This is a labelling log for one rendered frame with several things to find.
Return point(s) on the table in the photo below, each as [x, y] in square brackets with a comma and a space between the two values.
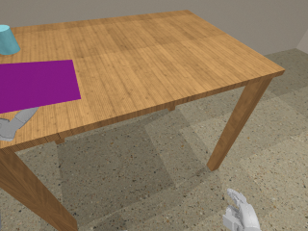
[127, 66]

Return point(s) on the sponge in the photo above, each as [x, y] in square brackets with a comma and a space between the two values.
[35, 84]

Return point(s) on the robot right hand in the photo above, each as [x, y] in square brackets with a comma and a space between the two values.
[238, 220]

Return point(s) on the robot left hand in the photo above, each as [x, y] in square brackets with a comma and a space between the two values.
[8, 128]

